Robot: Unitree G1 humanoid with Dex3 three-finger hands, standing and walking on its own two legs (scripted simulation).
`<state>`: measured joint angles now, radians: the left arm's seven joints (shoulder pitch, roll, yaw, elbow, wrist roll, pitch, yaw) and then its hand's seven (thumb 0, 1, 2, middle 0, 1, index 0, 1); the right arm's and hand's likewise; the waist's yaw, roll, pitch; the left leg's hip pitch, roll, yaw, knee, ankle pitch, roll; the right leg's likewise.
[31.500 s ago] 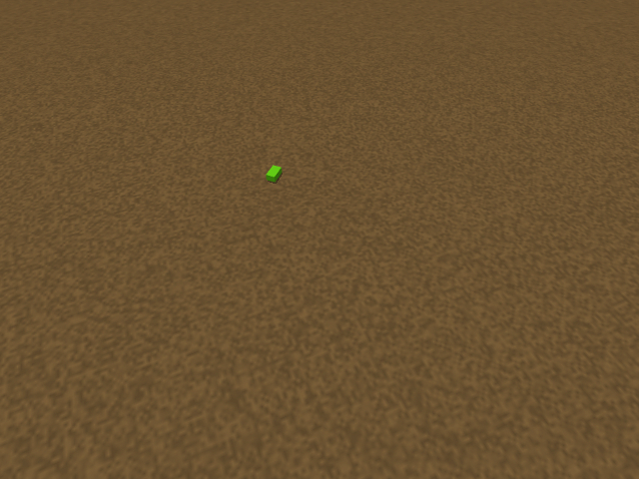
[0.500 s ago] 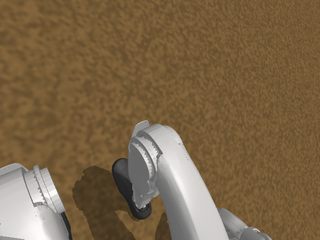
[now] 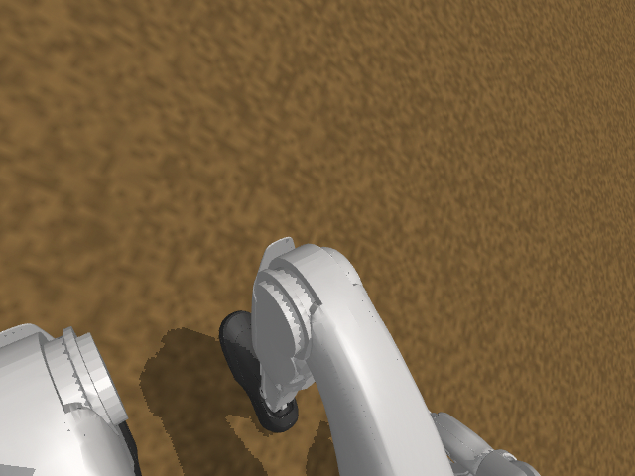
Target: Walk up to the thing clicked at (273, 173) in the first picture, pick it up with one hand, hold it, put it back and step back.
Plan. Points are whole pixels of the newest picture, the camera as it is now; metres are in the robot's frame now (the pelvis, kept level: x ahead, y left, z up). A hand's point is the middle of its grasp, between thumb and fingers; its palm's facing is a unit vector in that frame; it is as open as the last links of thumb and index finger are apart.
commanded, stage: withdraw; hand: left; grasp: from above
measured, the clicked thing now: out of the picture +0.45 +0.33 -0.29
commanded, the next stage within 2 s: home in 0.94 s
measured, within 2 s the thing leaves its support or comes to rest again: neither
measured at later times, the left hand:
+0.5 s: hand out of the picture +0.44 +0.35 -0.13, palm faces -0.33 -0.09 -0.94, open 11.7 cm
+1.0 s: hand out of the picture +0.42 +0.33 -0.14, palm faces -0.44 -0.11 -0.89, open 11.3 cm
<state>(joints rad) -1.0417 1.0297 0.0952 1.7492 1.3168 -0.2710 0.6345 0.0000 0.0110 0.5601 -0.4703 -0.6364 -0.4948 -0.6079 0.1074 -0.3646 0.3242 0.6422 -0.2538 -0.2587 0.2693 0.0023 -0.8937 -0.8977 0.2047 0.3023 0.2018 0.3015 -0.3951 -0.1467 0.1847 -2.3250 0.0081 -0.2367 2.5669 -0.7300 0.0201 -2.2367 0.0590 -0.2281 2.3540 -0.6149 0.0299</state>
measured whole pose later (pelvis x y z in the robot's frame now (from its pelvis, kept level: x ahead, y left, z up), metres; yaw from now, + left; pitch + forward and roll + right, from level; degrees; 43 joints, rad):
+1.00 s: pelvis +0.00 -0.01 +0.03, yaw +7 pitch +32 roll -8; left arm -1.01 0.78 0.06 1.53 1.28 -0.26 0.42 0.00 -0.06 0.66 -0.45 -0.64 -0.46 -0.63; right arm 0.18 -0.32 0.12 0.71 -0.14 -0.10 0.14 0.00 -0.90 -0.90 0.20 0.30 0.20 0.30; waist -0.28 -0.02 -0.03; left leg -2.31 -0.02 -0.11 2.40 -0.67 0.01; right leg -2.26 0.01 -0.12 2.30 -0.62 0.00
